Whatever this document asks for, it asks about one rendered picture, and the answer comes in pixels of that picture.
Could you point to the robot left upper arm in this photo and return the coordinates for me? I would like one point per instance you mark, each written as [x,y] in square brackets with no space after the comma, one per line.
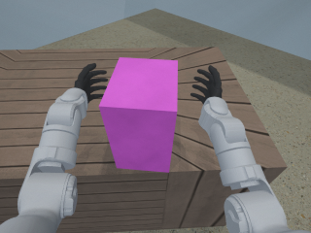
[47,198]

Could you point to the right robot hand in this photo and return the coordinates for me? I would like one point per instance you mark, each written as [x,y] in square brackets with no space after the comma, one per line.
[214,85]

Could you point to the left robot forearm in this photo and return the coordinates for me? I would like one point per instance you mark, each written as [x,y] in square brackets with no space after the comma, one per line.
[57,148]

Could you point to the carton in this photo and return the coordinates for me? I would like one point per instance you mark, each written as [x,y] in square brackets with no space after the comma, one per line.
[139,111]

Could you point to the robot right upper arm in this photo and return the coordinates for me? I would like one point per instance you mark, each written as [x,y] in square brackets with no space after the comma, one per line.
[255,212]

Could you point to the right robot forearm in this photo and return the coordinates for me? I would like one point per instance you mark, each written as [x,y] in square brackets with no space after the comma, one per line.
[228,136]

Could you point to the pedestal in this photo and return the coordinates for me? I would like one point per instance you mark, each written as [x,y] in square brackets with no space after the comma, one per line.
[112,199]

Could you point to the left robot hand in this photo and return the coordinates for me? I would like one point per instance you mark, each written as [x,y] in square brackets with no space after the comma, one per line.
[85,81]

